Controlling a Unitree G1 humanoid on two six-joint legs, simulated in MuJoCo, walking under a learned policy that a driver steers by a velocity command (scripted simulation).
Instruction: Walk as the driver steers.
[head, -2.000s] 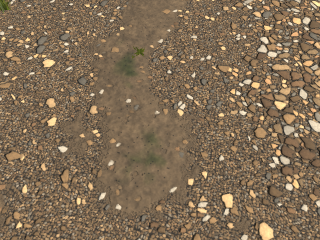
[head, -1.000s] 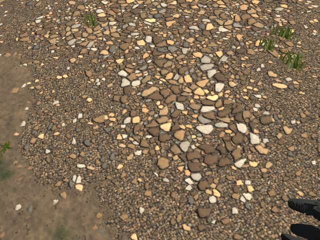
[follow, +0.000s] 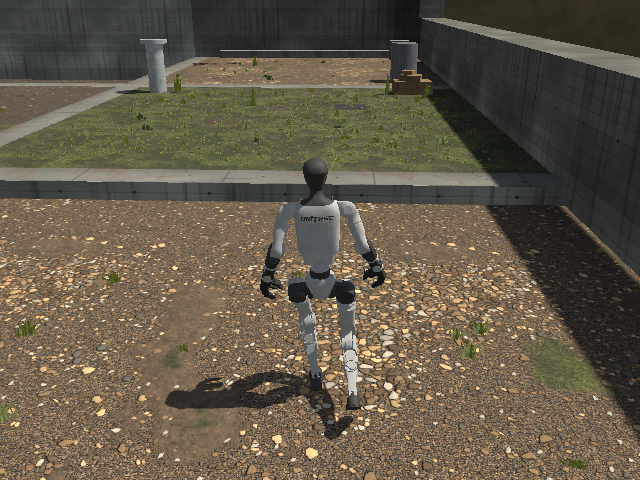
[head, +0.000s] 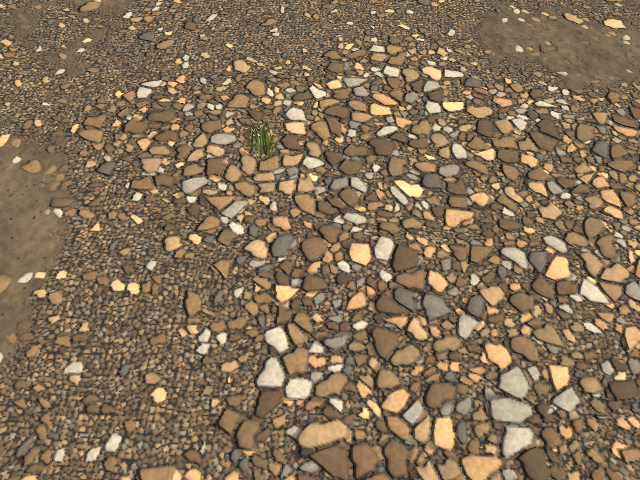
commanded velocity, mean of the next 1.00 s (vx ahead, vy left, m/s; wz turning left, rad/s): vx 0.67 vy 0.00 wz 0.28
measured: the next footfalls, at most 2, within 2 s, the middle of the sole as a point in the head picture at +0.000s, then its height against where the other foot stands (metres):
right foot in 0.38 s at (360, 402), level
left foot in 0.76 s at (208, 345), level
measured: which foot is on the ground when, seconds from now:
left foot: down 0.00-0.38, up 0.40-0.74, down 0.76-1.00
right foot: up 0.00-0.36, down 0.38-0.78, up 0.80-1.00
